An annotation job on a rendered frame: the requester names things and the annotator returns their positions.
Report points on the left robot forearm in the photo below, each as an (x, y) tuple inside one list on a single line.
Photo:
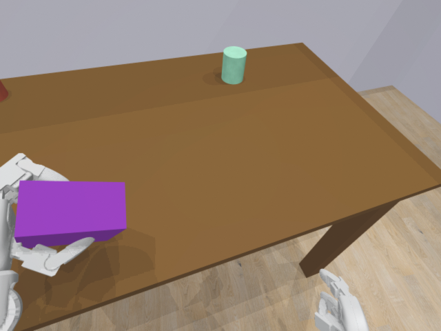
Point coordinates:
[(11, 305)]

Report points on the table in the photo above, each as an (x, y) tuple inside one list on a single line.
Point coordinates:
[(213, 171)]

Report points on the sponge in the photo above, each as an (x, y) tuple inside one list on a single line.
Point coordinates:
[(54, 213)]

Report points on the left robot hand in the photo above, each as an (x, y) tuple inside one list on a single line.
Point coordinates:
[(41, 258)]

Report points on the right robot hand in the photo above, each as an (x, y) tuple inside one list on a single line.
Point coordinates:
[(346, 312)]

